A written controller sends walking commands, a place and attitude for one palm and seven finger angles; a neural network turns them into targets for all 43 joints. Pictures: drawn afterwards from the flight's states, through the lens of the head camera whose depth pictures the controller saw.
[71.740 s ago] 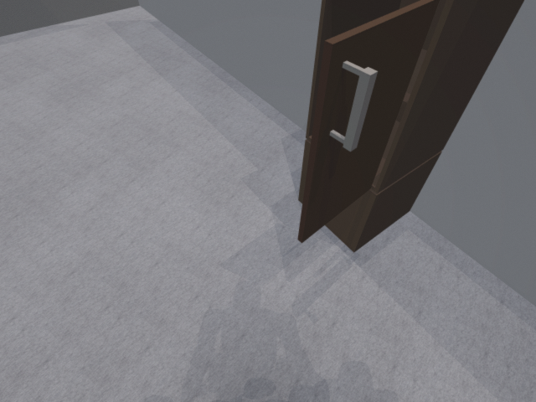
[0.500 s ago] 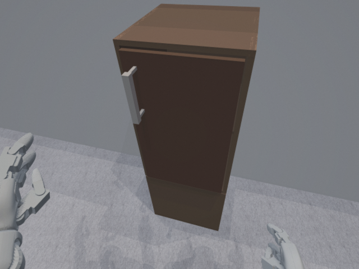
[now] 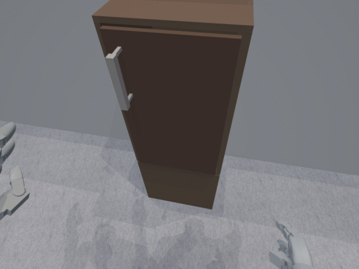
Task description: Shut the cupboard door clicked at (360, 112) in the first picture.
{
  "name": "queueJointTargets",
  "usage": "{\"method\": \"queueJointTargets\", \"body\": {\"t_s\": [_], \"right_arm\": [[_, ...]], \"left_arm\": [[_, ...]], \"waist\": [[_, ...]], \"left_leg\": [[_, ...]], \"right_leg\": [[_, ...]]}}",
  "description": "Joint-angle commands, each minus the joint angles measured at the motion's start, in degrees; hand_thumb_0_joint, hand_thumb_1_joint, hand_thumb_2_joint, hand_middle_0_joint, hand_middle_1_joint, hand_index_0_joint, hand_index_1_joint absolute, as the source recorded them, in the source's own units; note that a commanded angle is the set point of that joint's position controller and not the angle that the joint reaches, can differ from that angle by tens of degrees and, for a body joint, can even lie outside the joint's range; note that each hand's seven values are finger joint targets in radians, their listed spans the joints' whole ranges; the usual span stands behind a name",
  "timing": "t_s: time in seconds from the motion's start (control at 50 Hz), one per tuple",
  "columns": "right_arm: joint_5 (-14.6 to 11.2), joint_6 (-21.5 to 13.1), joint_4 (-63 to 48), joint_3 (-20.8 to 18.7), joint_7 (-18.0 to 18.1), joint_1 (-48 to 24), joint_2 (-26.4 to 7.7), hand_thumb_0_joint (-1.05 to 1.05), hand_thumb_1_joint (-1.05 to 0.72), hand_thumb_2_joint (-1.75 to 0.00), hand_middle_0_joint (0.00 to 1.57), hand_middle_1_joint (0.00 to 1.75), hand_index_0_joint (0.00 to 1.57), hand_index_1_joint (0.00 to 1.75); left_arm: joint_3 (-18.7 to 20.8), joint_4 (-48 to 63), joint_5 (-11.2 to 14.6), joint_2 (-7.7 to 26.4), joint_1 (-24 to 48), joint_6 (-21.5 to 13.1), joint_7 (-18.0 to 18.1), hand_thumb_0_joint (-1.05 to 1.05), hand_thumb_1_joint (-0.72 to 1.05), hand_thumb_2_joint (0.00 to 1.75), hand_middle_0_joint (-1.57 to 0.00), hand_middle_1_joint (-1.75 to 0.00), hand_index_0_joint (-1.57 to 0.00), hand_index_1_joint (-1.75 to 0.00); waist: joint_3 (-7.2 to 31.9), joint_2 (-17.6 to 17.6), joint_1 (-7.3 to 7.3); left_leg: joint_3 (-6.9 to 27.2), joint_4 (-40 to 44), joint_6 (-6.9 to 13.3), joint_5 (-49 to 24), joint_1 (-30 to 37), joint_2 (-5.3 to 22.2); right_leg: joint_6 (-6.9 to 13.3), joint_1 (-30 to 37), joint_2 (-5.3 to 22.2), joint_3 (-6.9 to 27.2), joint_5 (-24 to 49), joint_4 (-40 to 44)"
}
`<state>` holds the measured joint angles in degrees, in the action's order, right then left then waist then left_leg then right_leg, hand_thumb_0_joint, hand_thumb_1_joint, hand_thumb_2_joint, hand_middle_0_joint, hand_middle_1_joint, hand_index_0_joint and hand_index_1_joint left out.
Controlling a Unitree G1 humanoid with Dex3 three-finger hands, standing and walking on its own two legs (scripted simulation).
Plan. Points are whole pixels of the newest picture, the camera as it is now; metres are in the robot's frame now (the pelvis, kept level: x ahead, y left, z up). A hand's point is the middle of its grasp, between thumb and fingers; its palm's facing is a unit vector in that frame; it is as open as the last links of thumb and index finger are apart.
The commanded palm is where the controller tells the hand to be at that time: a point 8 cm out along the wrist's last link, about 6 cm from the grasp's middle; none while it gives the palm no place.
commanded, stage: step back with the hand held close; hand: left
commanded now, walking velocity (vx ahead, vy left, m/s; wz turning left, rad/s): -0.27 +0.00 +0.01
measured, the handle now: (122, 80) +0.56 +0.20 +0.12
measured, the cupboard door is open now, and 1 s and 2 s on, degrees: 0 0 0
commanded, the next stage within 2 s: stop stepping back and stand still in 0.70 s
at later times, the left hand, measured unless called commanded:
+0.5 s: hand out of the picture +0.05 +0.29 +0.17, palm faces +0.54 -0.72 -0.43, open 7.4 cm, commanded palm +0.00 +0.33 +0.18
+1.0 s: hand out of the picture -0.01 +0.27 +0.17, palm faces +0.39 -0.80 -0.45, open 7.4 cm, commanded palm -0.07 +0.31 +0.18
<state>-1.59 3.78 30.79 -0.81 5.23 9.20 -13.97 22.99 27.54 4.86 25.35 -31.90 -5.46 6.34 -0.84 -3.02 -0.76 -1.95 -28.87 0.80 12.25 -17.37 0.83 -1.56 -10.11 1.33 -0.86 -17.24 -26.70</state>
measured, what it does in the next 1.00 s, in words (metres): walks backwards: right foot, then left foot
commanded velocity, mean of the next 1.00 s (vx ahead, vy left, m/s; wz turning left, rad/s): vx -0.21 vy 0.02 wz -0.05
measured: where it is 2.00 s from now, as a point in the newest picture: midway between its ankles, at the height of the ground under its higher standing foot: outside the picture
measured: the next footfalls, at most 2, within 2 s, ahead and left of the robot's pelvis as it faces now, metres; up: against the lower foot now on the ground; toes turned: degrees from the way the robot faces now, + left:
right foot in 0.82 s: -0.27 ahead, -0.07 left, +0.00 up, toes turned +4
left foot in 0.96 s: -0.07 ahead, +0.11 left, +0.01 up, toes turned +2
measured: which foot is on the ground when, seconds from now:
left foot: down 0.00-0.86, up 0.88-0.94, down 0.96-1.00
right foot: down 0.00-0.54, up 0.56-0.80, down 0.82-1.00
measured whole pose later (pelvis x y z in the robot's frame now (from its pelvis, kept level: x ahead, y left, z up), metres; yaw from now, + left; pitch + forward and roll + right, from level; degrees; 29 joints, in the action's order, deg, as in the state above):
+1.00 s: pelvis -0.21 +0.01 -0.01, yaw +0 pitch +0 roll -2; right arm -0.5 -4.0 36.8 0.5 4.3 13.8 -11.6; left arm 24.5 28.9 4.2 27.4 -31.9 -11.8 7.6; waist 3.6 0.1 1.3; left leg -1.1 -32.7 1.2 8.3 -25.1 1.2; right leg -0.2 -7.1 -2.2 1.3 -23.8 -30.8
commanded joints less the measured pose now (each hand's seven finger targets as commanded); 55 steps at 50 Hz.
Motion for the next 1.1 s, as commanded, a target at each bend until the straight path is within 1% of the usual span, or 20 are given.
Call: {"method": "queueJointTargets", "body": {"t_s": [0.0, 0.08, 0.14, 0.24, 0.32, 0.38, 0.42, 0.46, 0.48, 0.52, 0.6, 0.74, 0.76, 0.82, 0.84, 0.86, 0.88, 0.92, 0.96, 1.08], "right_arm": [[0.07, -2.04, -9.71, -2.14, 0.66, -4.02, -5.90, 0.00, -0.90, -0.90, 0.20, 0.30, 0.20, 0.30], [0.15, -2.96, -9.58, -2.08, 0.60, -3.95, -6.30, 0.00, -0.90, -0.90, 0.20, 0.30, 0.20, 0.30], [0.58, -4.22, -9.26, -2.10, 0.88, -4.28, -7.22, 0.00, -0.90, -0.90, 0.20, 0.30, 0.20, 0.30], [0.95, -6.70, -9.05, -2.17, 1.14, -4.17, -7.89, 0.00, -0.90, -0.90, 0.20, 0.30, 0.20, 0.30], [1.16, -8.44, -8.26, -2.27, 0.39, -2.08, -6.13, 0.00, -0.90, -0.90, 0.20, 0.30, 0.20, 0.30], [1.63, -9.09, -5.88, -2.57, -0.18, -0.03, -5.11, 0.00, -0.90, -0.90, 0.20, 0.30, 0.20, 0.30], [1.83, -8.85, -4.04, -2.52, -0.45, 0.40, -4.66, 0.00, -0.90, -0.90, 0.20, 0.30, 0.20, 0.30], [2.15, -9.09, -3.20, -1.88, -0.05, 0.67, -4.77, 0.00, -0.90, -0.90, 0.20, 0.30, 0.20, 0.30], [2.03, -9.55, -3.56, -1.59, 0.52, -0.16, -5.52, 0.00, -0.90, -0.90, 0.20, 0.30, 0.20, 0.30], [1.77, -11.30, -4.00, -1.74, 1.85, -1.84, -7.61, 0.00, -0.90, -0.90, 0.20, 0.30, 0.20, 0.30], [2.48, -12.50, -3.14, -3.37, 0.24, -1.14, -6.77, 0.00, -0.90, -0.90, 0.20, 0.30, 0.20, 0.30], [2.66, -13.52, -2.91, -2.26, -2.37, -2.88, -5.42, 0.00, -0.90, -0.90, 0.20, 0.30, 0.20, 0.30], [2.64, -13.33, -2.20, -1.88, -2.52, -2.30, -4.38, 0.00, -0.90, -0.90, 0.20, 0.30, 0.20, 0.30], [2.52, -12.18, -1.46, -1.47, -1.85, -1.49, -2.89, 0.00, -0.90, -0.90, 0.20, 0.30, 0.20, 0.30], [2.98, -12.24, -0.79, -1.63, -1.34, -1.20, -3.26, 0.00, -0.90, -0.90, 0.20, 0.30, 0.20, 0.30], [1.53, -11.77, -1.70, -1.83, -1.03, -1.27, -3.06, 0.00, -0.90, -0.90, 0.20, 0.30, 0.20, 0.30], [1.19, -11.07, -3.22, -1.60, -0.62, -1.71, -3.78, 0.00, -0.90, -0.90, 0.20, 0.30, 0.20, 0.30], [1.07, -10.06, -3.61, -1.22, 0.08, -1.52, -4.23, 0.00, -0.90, -0.90, 0.20, 0.30, 0.20, 0.30], [0.28, -10.51, -3.68, -1.06, 0.44, -1.57, -5.33, 0.00, -0.90, -0.90, 0.20, 0.30, 0.20, 0.30], [1.32, -10.95, -4.17, -1.49, 0.40, -1.59, -5.59, 0.00, -0.90, -0.90, 0.20, 0.30, 0.20, 0.30]], "left_arm": [[8.83, 9.73, 0.30, 10.26, -0.53, -3.66, 2.25, 0.00, 0.90, 0.90, -0.20, -0.30, -0.20, -0.30], [7.55, 9.89, 0.20, 9.51, 0.43, -4.54, 2.45, 0.00, 0.90, 0.90, -0.20, -0.30, -0.20, -0.30], [9.22, 9.97, -0.43, 11.21, 1.61, -5.88, 2.95, 0.00, 0.90, 0.90, -0.20, -0.30, -0.20, -0.30], [10.28, 10.74, -2.59, 11.00, 5.07, -8.65, 3.36, 0.00, 0.90, 0.90, -0.20, -0.30, -0.20, -0.30], [9.63, 13.06, -2.12, 10.16, 3.36, -10.25, 3.40, 0.00, 0.90, 0.90, -0.20, -0.30, -0.20, -0.30], [9.07, 14.07, -1.65, 10.70, 1.44, -11.08, 4.13, 0.00, 0.90, 0.90, -0.20, -0.30, -0.20, -0.30], [7.46, 12.90, -2.00, 9.38, 3.86, -10.48, 5.04, 0.00, 0.90, 0.90, -0.20, -0.30, -0.20, -0.30], [6.37, 12.41, -2.18, 9.06, 9.44, -10.21, 5.23, 0.00, 0.90, 0.90, -0.20, -0.30, -0.20, -0.30], [5.86, 12.29, -2.15, 8.93, 11.71, -10.30, 5.05, 0.00, 0.90, 0.90, -0.20, -0.30, -0.20, -0.30], [6.84, 11.20, -2.51, 8.49, 14.13, -11.15, 5.44, 0.00, 0.90, 0.90, -0.20, -0.30, -0.20, -0.30], [8.57, 9.62, -2.63, 8.59, 11.55, -12.55, 3.81, 0.00, 0.90, 0.90, -0.20, -0.30, -0.20, -0.30], [8.75, 17.24, -0.56, 9.58, 3.42, -12.31, 2.62, 0.00, 0.90, 0.90, -0.20, -0.30, -0.20, -0.30], [8.32, 17.28, -0.18, 9.25, 3.95, -12.86, 2.36, 0.00, 0.90, 0.90, -0.20, -0.30, -0.20, -0.30], [11.54, 14.24, -0.28, 14.04, 4.84, -13.44, 3.04, 0.00, 0.90, 0.90, -0.20, -0.30, -0.20, -0.30], [13.39, 13.03, -0.24, 15.38, 4.83, -13.28, 3.75, 0.00, 0.90, 0.90, -0.20, -0.30, -0.20, -0.30], [9.63, 11.30, -0.10, 11.44, 3.43, -11.73, 3.38, 0.00, 0.90, 0.90, -0.20, -0.30, -0.20, -0.30], [10.66, 11.28, -0.27, 11.98, 2.24, -9.93, 3.41, 0.00, 0.90, 0.90, -0.20, -0.30, -0.20, -0.30], [10.47, 10.39, -0.18, 11.62, 1.71, -8.06, 3.27, 0.00, 0.90, 0.90, -0.20, -0.30, -0.20, -0.30], [8.52, 7.31, -0.04, 9.80, 3.19, -7.73, 2.95, 0.00, 0.90, 0.90, -0.20, -0.30, -0.20, -0.30], [6.45, 8.33, -1.22, 8.55, 4.92, -8.57, 3.15, 0.00, 0.90, 0.90, -0.20, -0.30, -0.20, -0.30]], "waist": [[12.47, 0.85, 0.16], [9.76, -0.64, 0.30], [5.97, -3.25, 0.39], [3.10, -8.29, 0.17], [5.81, -4.35, 0.36], [5.97, 6.98, 1.21], [4.85, 11.51, 1.76], [2.31, 11.72, 2.81], [-0.07, 4.77, 2.75], [-1.10, -13.35, 1.54], [6.36, -8.66, 0.91], [9.27, -12.85, 0.25], [10.28, -9.66, 0.35], [10.63, 8.32, 0.69], [12.53, 7.23, 0.81], [13.51, 11.95, 1.57], [14.58, 9.63, 1.53], [13.81, 2.23, 1.85], [5.29, -1.22, 2.13], [-2.45, -2.40, 2.19]], "left_leg": [[2.73, 1.15, 0.97, -28.48, 9.10, 4.42], [4.00, 4.18, 1.10, -16.19, 4.06, 4.93], [6.60, 9.70, 2.07, 4.78, -4.55, 5.58], [11.89, 17.46, 4.64, 29.26, -24.17, 8.37], [8.04, 8.69, 2.77, 22.53, -17.06, 4.56], [2.65, -13.43, -1.30, 11.85, 2.19, -1.04], [2.59, -22.51, -1.54, 9.84, 5.00, -0.46], [4.58, -13.05, -0.60, 8.32, 6.22, 1.46], [7.31, -1.45, 0.49, 9.40, 3.02, 3.07], [22.76, 18.34, 5.84, 21.77, -16.84, 15.67], [21.54, 18.20, 8.62, 25.51, -20.23, 18.06], [11.18, 15.30, 1.87, 14.80, -5.83, 12.15], [9.73, 12.45, 0.34, 9.85, -2.23, 10.87], [-0.94, -9.25, -3.46, 2.81, 6.72, 2.11], [-0.67, -11.82, -3.20, 2.55, 6.73, 1.56], [1.15, -11.91, -1.94, 0.59, 3.83, 0.65], [1.19, -9.38, -0.95, -7.24, 4.31, 1.33], [2.50, -5.14, 0.23, -19.48, 10.26, 2.42], [6.19, 0.95, 0.82, -8.71, 7.00, 4.77], [9.38, 11.37, -1.08, 18.95, -0.93, 3.33]], "right_leg": [[0.60, -0.29, 1.82, -0.01, 27.96, -0.15], [0.65, -1.81, 1.21, 0.47, 16.29, 1.04], [0.85, -0.86, -0.17, 1.11, 3.64, 2.01], [0.70, 10.22, -3.96, 0.38, -2.48, -6.63], [3.00, 2.49, -1.26, 3.95, -5.39, -1.06], [8.39, -22.05, 9.39, 16.58, -19.51, 13.42], [10.29, -27.82, 14.51, 18.64, -19.12, 15.36], [6.92, -28.21, 10.93, 11.82, -12.61, 11.00], [4.02, -26.20, 5.29, 7.88, -12.18, 5.20], [0.37, -9.60, -5.15, 1.44, -5.95, -17.64], [0.74, -1.22, -6.38, 4.31, -7.83, -31.97], [2.45, -0.80, -5.65, -0.48, -8.09, -1.70], [3.22, -1.82, -3.58, 0.92, -6.73, 4.79], [7.87, -13.39, 11.66, 13.88, 7.97, 12.33], [8.79, -10.12, 13.01, 11.69, 21.56, 9.60], [6.34, -4.94, 10.26, 9.50, 28.61, 4.34], [4.76, -2.87, 8.74, 8.17, 33.49, 0.95], [2.21, -5.33, 3.99, 3.83, 26.54, -0.40], [1.09, -7.79, 1.14, 2.98, 6.81, 3.67], [4.56, -10.44, -1.44, 1.31, -17.81, 8.35]]}}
